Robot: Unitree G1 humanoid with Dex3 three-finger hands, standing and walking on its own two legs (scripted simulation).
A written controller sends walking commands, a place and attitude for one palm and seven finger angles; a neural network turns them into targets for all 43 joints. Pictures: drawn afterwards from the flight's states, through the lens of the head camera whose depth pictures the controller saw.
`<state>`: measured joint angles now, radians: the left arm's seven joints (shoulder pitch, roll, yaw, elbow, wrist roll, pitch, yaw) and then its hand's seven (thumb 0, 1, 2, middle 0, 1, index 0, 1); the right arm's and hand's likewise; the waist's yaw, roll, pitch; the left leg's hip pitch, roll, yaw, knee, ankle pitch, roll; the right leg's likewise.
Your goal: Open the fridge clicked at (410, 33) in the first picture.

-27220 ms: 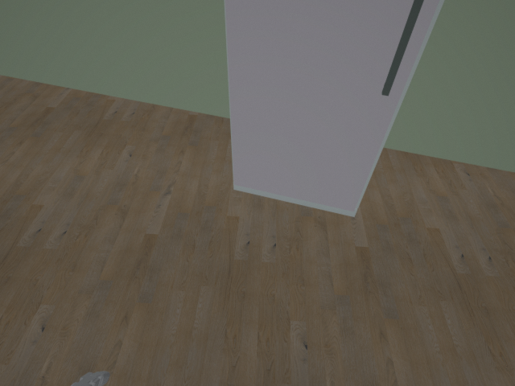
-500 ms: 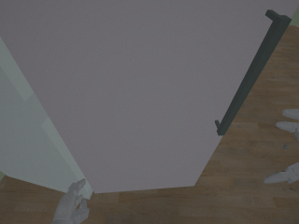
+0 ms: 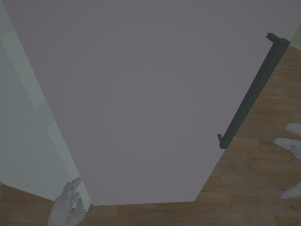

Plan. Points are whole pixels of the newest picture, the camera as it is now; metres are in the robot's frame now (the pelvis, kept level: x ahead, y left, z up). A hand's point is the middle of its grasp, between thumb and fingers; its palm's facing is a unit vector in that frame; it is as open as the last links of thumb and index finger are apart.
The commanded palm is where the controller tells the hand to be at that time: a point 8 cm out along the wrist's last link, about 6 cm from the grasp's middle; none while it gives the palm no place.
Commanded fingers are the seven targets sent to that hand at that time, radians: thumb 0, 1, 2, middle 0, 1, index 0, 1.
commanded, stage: draw the hand back to the body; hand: right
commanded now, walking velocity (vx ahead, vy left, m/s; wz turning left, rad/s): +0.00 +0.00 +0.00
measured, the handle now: (242, 102) +0.42 -0.24 +0.16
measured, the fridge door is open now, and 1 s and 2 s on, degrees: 71 71 71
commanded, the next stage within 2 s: step back with the hand held close in 1.26 s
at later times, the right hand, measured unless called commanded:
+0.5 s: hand out of the picture +0.21 -0.30 +0.15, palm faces +0.49 +0.80 -0.34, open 12.6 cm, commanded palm +0.16 -0.33 +0.17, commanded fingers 0.00 -0.25 -0.58 0.22 0.68 0.22 0.68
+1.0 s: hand out of the picture +0.20 -0.28 +0.17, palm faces +0.47 +0.80 -0.37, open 7.9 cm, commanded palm +0.15 -0.31 +0.19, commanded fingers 0.00 -0.90 -0.90 0.20 0.30 0.20 0.30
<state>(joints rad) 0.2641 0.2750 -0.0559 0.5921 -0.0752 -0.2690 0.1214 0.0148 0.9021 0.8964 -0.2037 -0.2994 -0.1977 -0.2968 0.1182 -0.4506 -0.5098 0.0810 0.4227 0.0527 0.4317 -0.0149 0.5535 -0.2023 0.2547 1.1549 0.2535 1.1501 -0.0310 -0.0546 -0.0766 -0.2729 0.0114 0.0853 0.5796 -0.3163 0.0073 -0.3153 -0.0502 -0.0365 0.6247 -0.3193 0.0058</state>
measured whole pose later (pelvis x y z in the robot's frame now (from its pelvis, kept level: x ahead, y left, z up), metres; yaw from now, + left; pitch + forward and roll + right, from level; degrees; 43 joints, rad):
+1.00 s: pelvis +0.01 -0.01 +0.01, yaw +0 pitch -4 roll +0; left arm 0.20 0.23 -0.02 0.65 0.00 -0.13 0.08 0.01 0.90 0.90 -0.20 -0.30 -0.20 -0.30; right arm 0.45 -0.35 -0.33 -0.38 0.08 -0.06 -0.11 0.01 -0.76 -0.84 0.22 0.38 0.21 0.37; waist -0.08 -0.05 0.01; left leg -0.09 0.03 0.07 0.43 -0.26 -0.01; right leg -0.12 -0.02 -0.05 0.46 -0.26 -0.01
